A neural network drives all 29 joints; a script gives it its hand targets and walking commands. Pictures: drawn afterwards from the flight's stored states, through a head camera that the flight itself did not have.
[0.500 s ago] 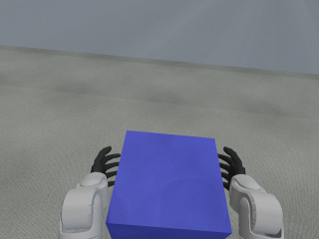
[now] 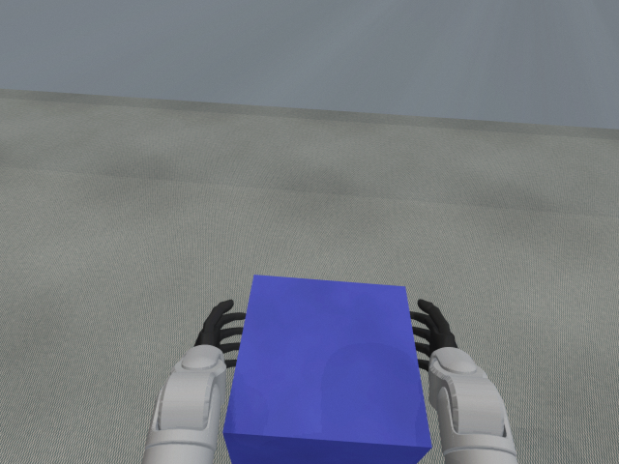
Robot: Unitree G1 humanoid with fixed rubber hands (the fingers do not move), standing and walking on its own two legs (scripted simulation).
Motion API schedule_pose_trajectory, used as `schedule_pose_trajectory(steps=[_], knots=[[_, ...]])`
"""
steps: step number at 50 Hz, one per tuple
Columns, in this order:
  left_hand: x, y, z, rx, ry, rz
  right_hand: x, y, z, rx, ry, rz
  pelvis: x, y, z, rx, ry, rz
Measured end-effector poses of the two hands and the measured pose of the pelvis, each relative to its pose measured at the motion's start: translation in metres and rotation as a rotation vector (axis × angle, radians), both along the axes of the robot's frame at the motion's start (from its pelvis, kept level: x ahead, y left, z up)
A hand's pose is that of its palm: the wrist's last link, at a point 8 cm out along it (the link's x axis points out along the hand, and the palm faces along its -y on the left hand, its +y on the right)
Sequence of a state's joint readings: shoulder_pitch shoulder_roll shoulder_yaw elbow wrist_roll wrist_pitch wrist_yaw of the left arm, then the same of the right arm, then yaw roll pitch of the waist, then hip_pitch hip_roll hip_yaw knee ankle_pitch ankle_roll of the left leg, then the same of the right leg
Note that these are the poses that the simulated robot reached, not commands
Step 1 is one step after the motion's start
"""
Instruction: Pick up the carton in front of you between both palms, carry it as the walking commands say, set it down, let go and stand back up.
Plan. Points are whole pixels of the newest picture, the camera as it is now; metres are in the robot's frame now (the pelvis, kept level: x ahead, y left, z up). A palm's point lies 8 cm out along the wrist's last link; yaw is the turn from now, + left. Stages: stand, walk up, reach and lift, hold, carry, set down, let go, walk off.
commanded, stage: carry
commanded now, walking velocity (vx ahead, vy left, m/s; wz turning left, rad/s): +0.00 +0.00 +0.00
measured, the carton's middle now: (320, 390) +0.27 +0.00 -0.05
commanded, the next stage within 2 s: hold in 1.26 s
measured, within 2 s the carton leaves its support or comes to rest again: neither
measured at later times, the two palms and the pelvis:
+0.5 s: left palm (211, 373) +0.24 +0.14 +0.03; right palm (455, 376) +0.25 -0.16 +0.04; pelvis -0.03 -0.01 +0.00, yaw +0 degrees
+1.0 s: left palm (216, 381) +0.23 +0.13 +0.04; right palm (465, 384) +0.24 -0.17 +0.04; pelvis -0.05 -0.02 +0.00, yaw +0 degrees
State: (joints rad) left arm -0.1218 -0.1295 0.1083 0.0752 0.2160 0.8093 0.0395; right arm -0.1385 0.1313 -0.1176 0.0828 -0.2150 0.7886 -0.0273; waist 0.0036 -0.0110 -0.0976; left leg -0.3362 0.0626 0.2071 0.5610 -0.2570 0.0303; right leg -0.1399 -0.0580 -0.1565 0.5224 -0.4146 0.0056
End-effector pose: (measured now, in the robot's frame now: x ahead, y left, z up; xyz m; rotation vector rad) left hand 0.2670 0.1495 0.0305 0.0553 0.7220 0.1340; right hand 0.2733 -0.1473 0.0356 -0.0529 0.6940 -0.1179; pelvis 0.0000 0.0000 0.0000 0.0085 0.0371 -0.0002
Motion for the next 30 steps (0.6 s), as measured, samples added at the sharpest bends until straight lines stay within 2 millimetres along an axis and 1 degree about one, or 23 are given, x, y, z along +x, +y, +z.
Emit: schedule_pose_trajectory(steps=[5,11,16,23,30], knots=[[-0.002,-0.001,-0.005,0.004,-0.015,-0.004,-0.002,-0.002,-0.006,-0.003,-0.015,0.001,-0.011,-0.001,0.001,-0.002,-0.008,-0.001],[-0.006,-0.004,0.001,-0.001,-0.054,-0.002,-0.007,-0.004,0.001,0.007,-0.053,-0.008,-0.021,-0.003,0.002,-0.005,-0.008,0.0],[-0.012,-0.006,0.007,-0.003,-0.057,-0.001,-0.014,-0.006,0.007,0.009,-0.056,-0.011,-0.026,-0.005,0.002,-0.006,-0.007,0.0],[-0.022,-0.008,0.004,0.0,-0.033,-0.002,-0.024,-0.009,0.004,0.005,-0.032,-0.01,-0.032,-0.007,0.002,-0.006,-0.013,0.0],[-0.028,-0.011,0.005,-0.001,-0.035,0.0,-0.029,-0.011,0.005,0.005,-0.034,-0.009,-0.039,-0.01,0.002,-0.007,-0.013,0.001]])
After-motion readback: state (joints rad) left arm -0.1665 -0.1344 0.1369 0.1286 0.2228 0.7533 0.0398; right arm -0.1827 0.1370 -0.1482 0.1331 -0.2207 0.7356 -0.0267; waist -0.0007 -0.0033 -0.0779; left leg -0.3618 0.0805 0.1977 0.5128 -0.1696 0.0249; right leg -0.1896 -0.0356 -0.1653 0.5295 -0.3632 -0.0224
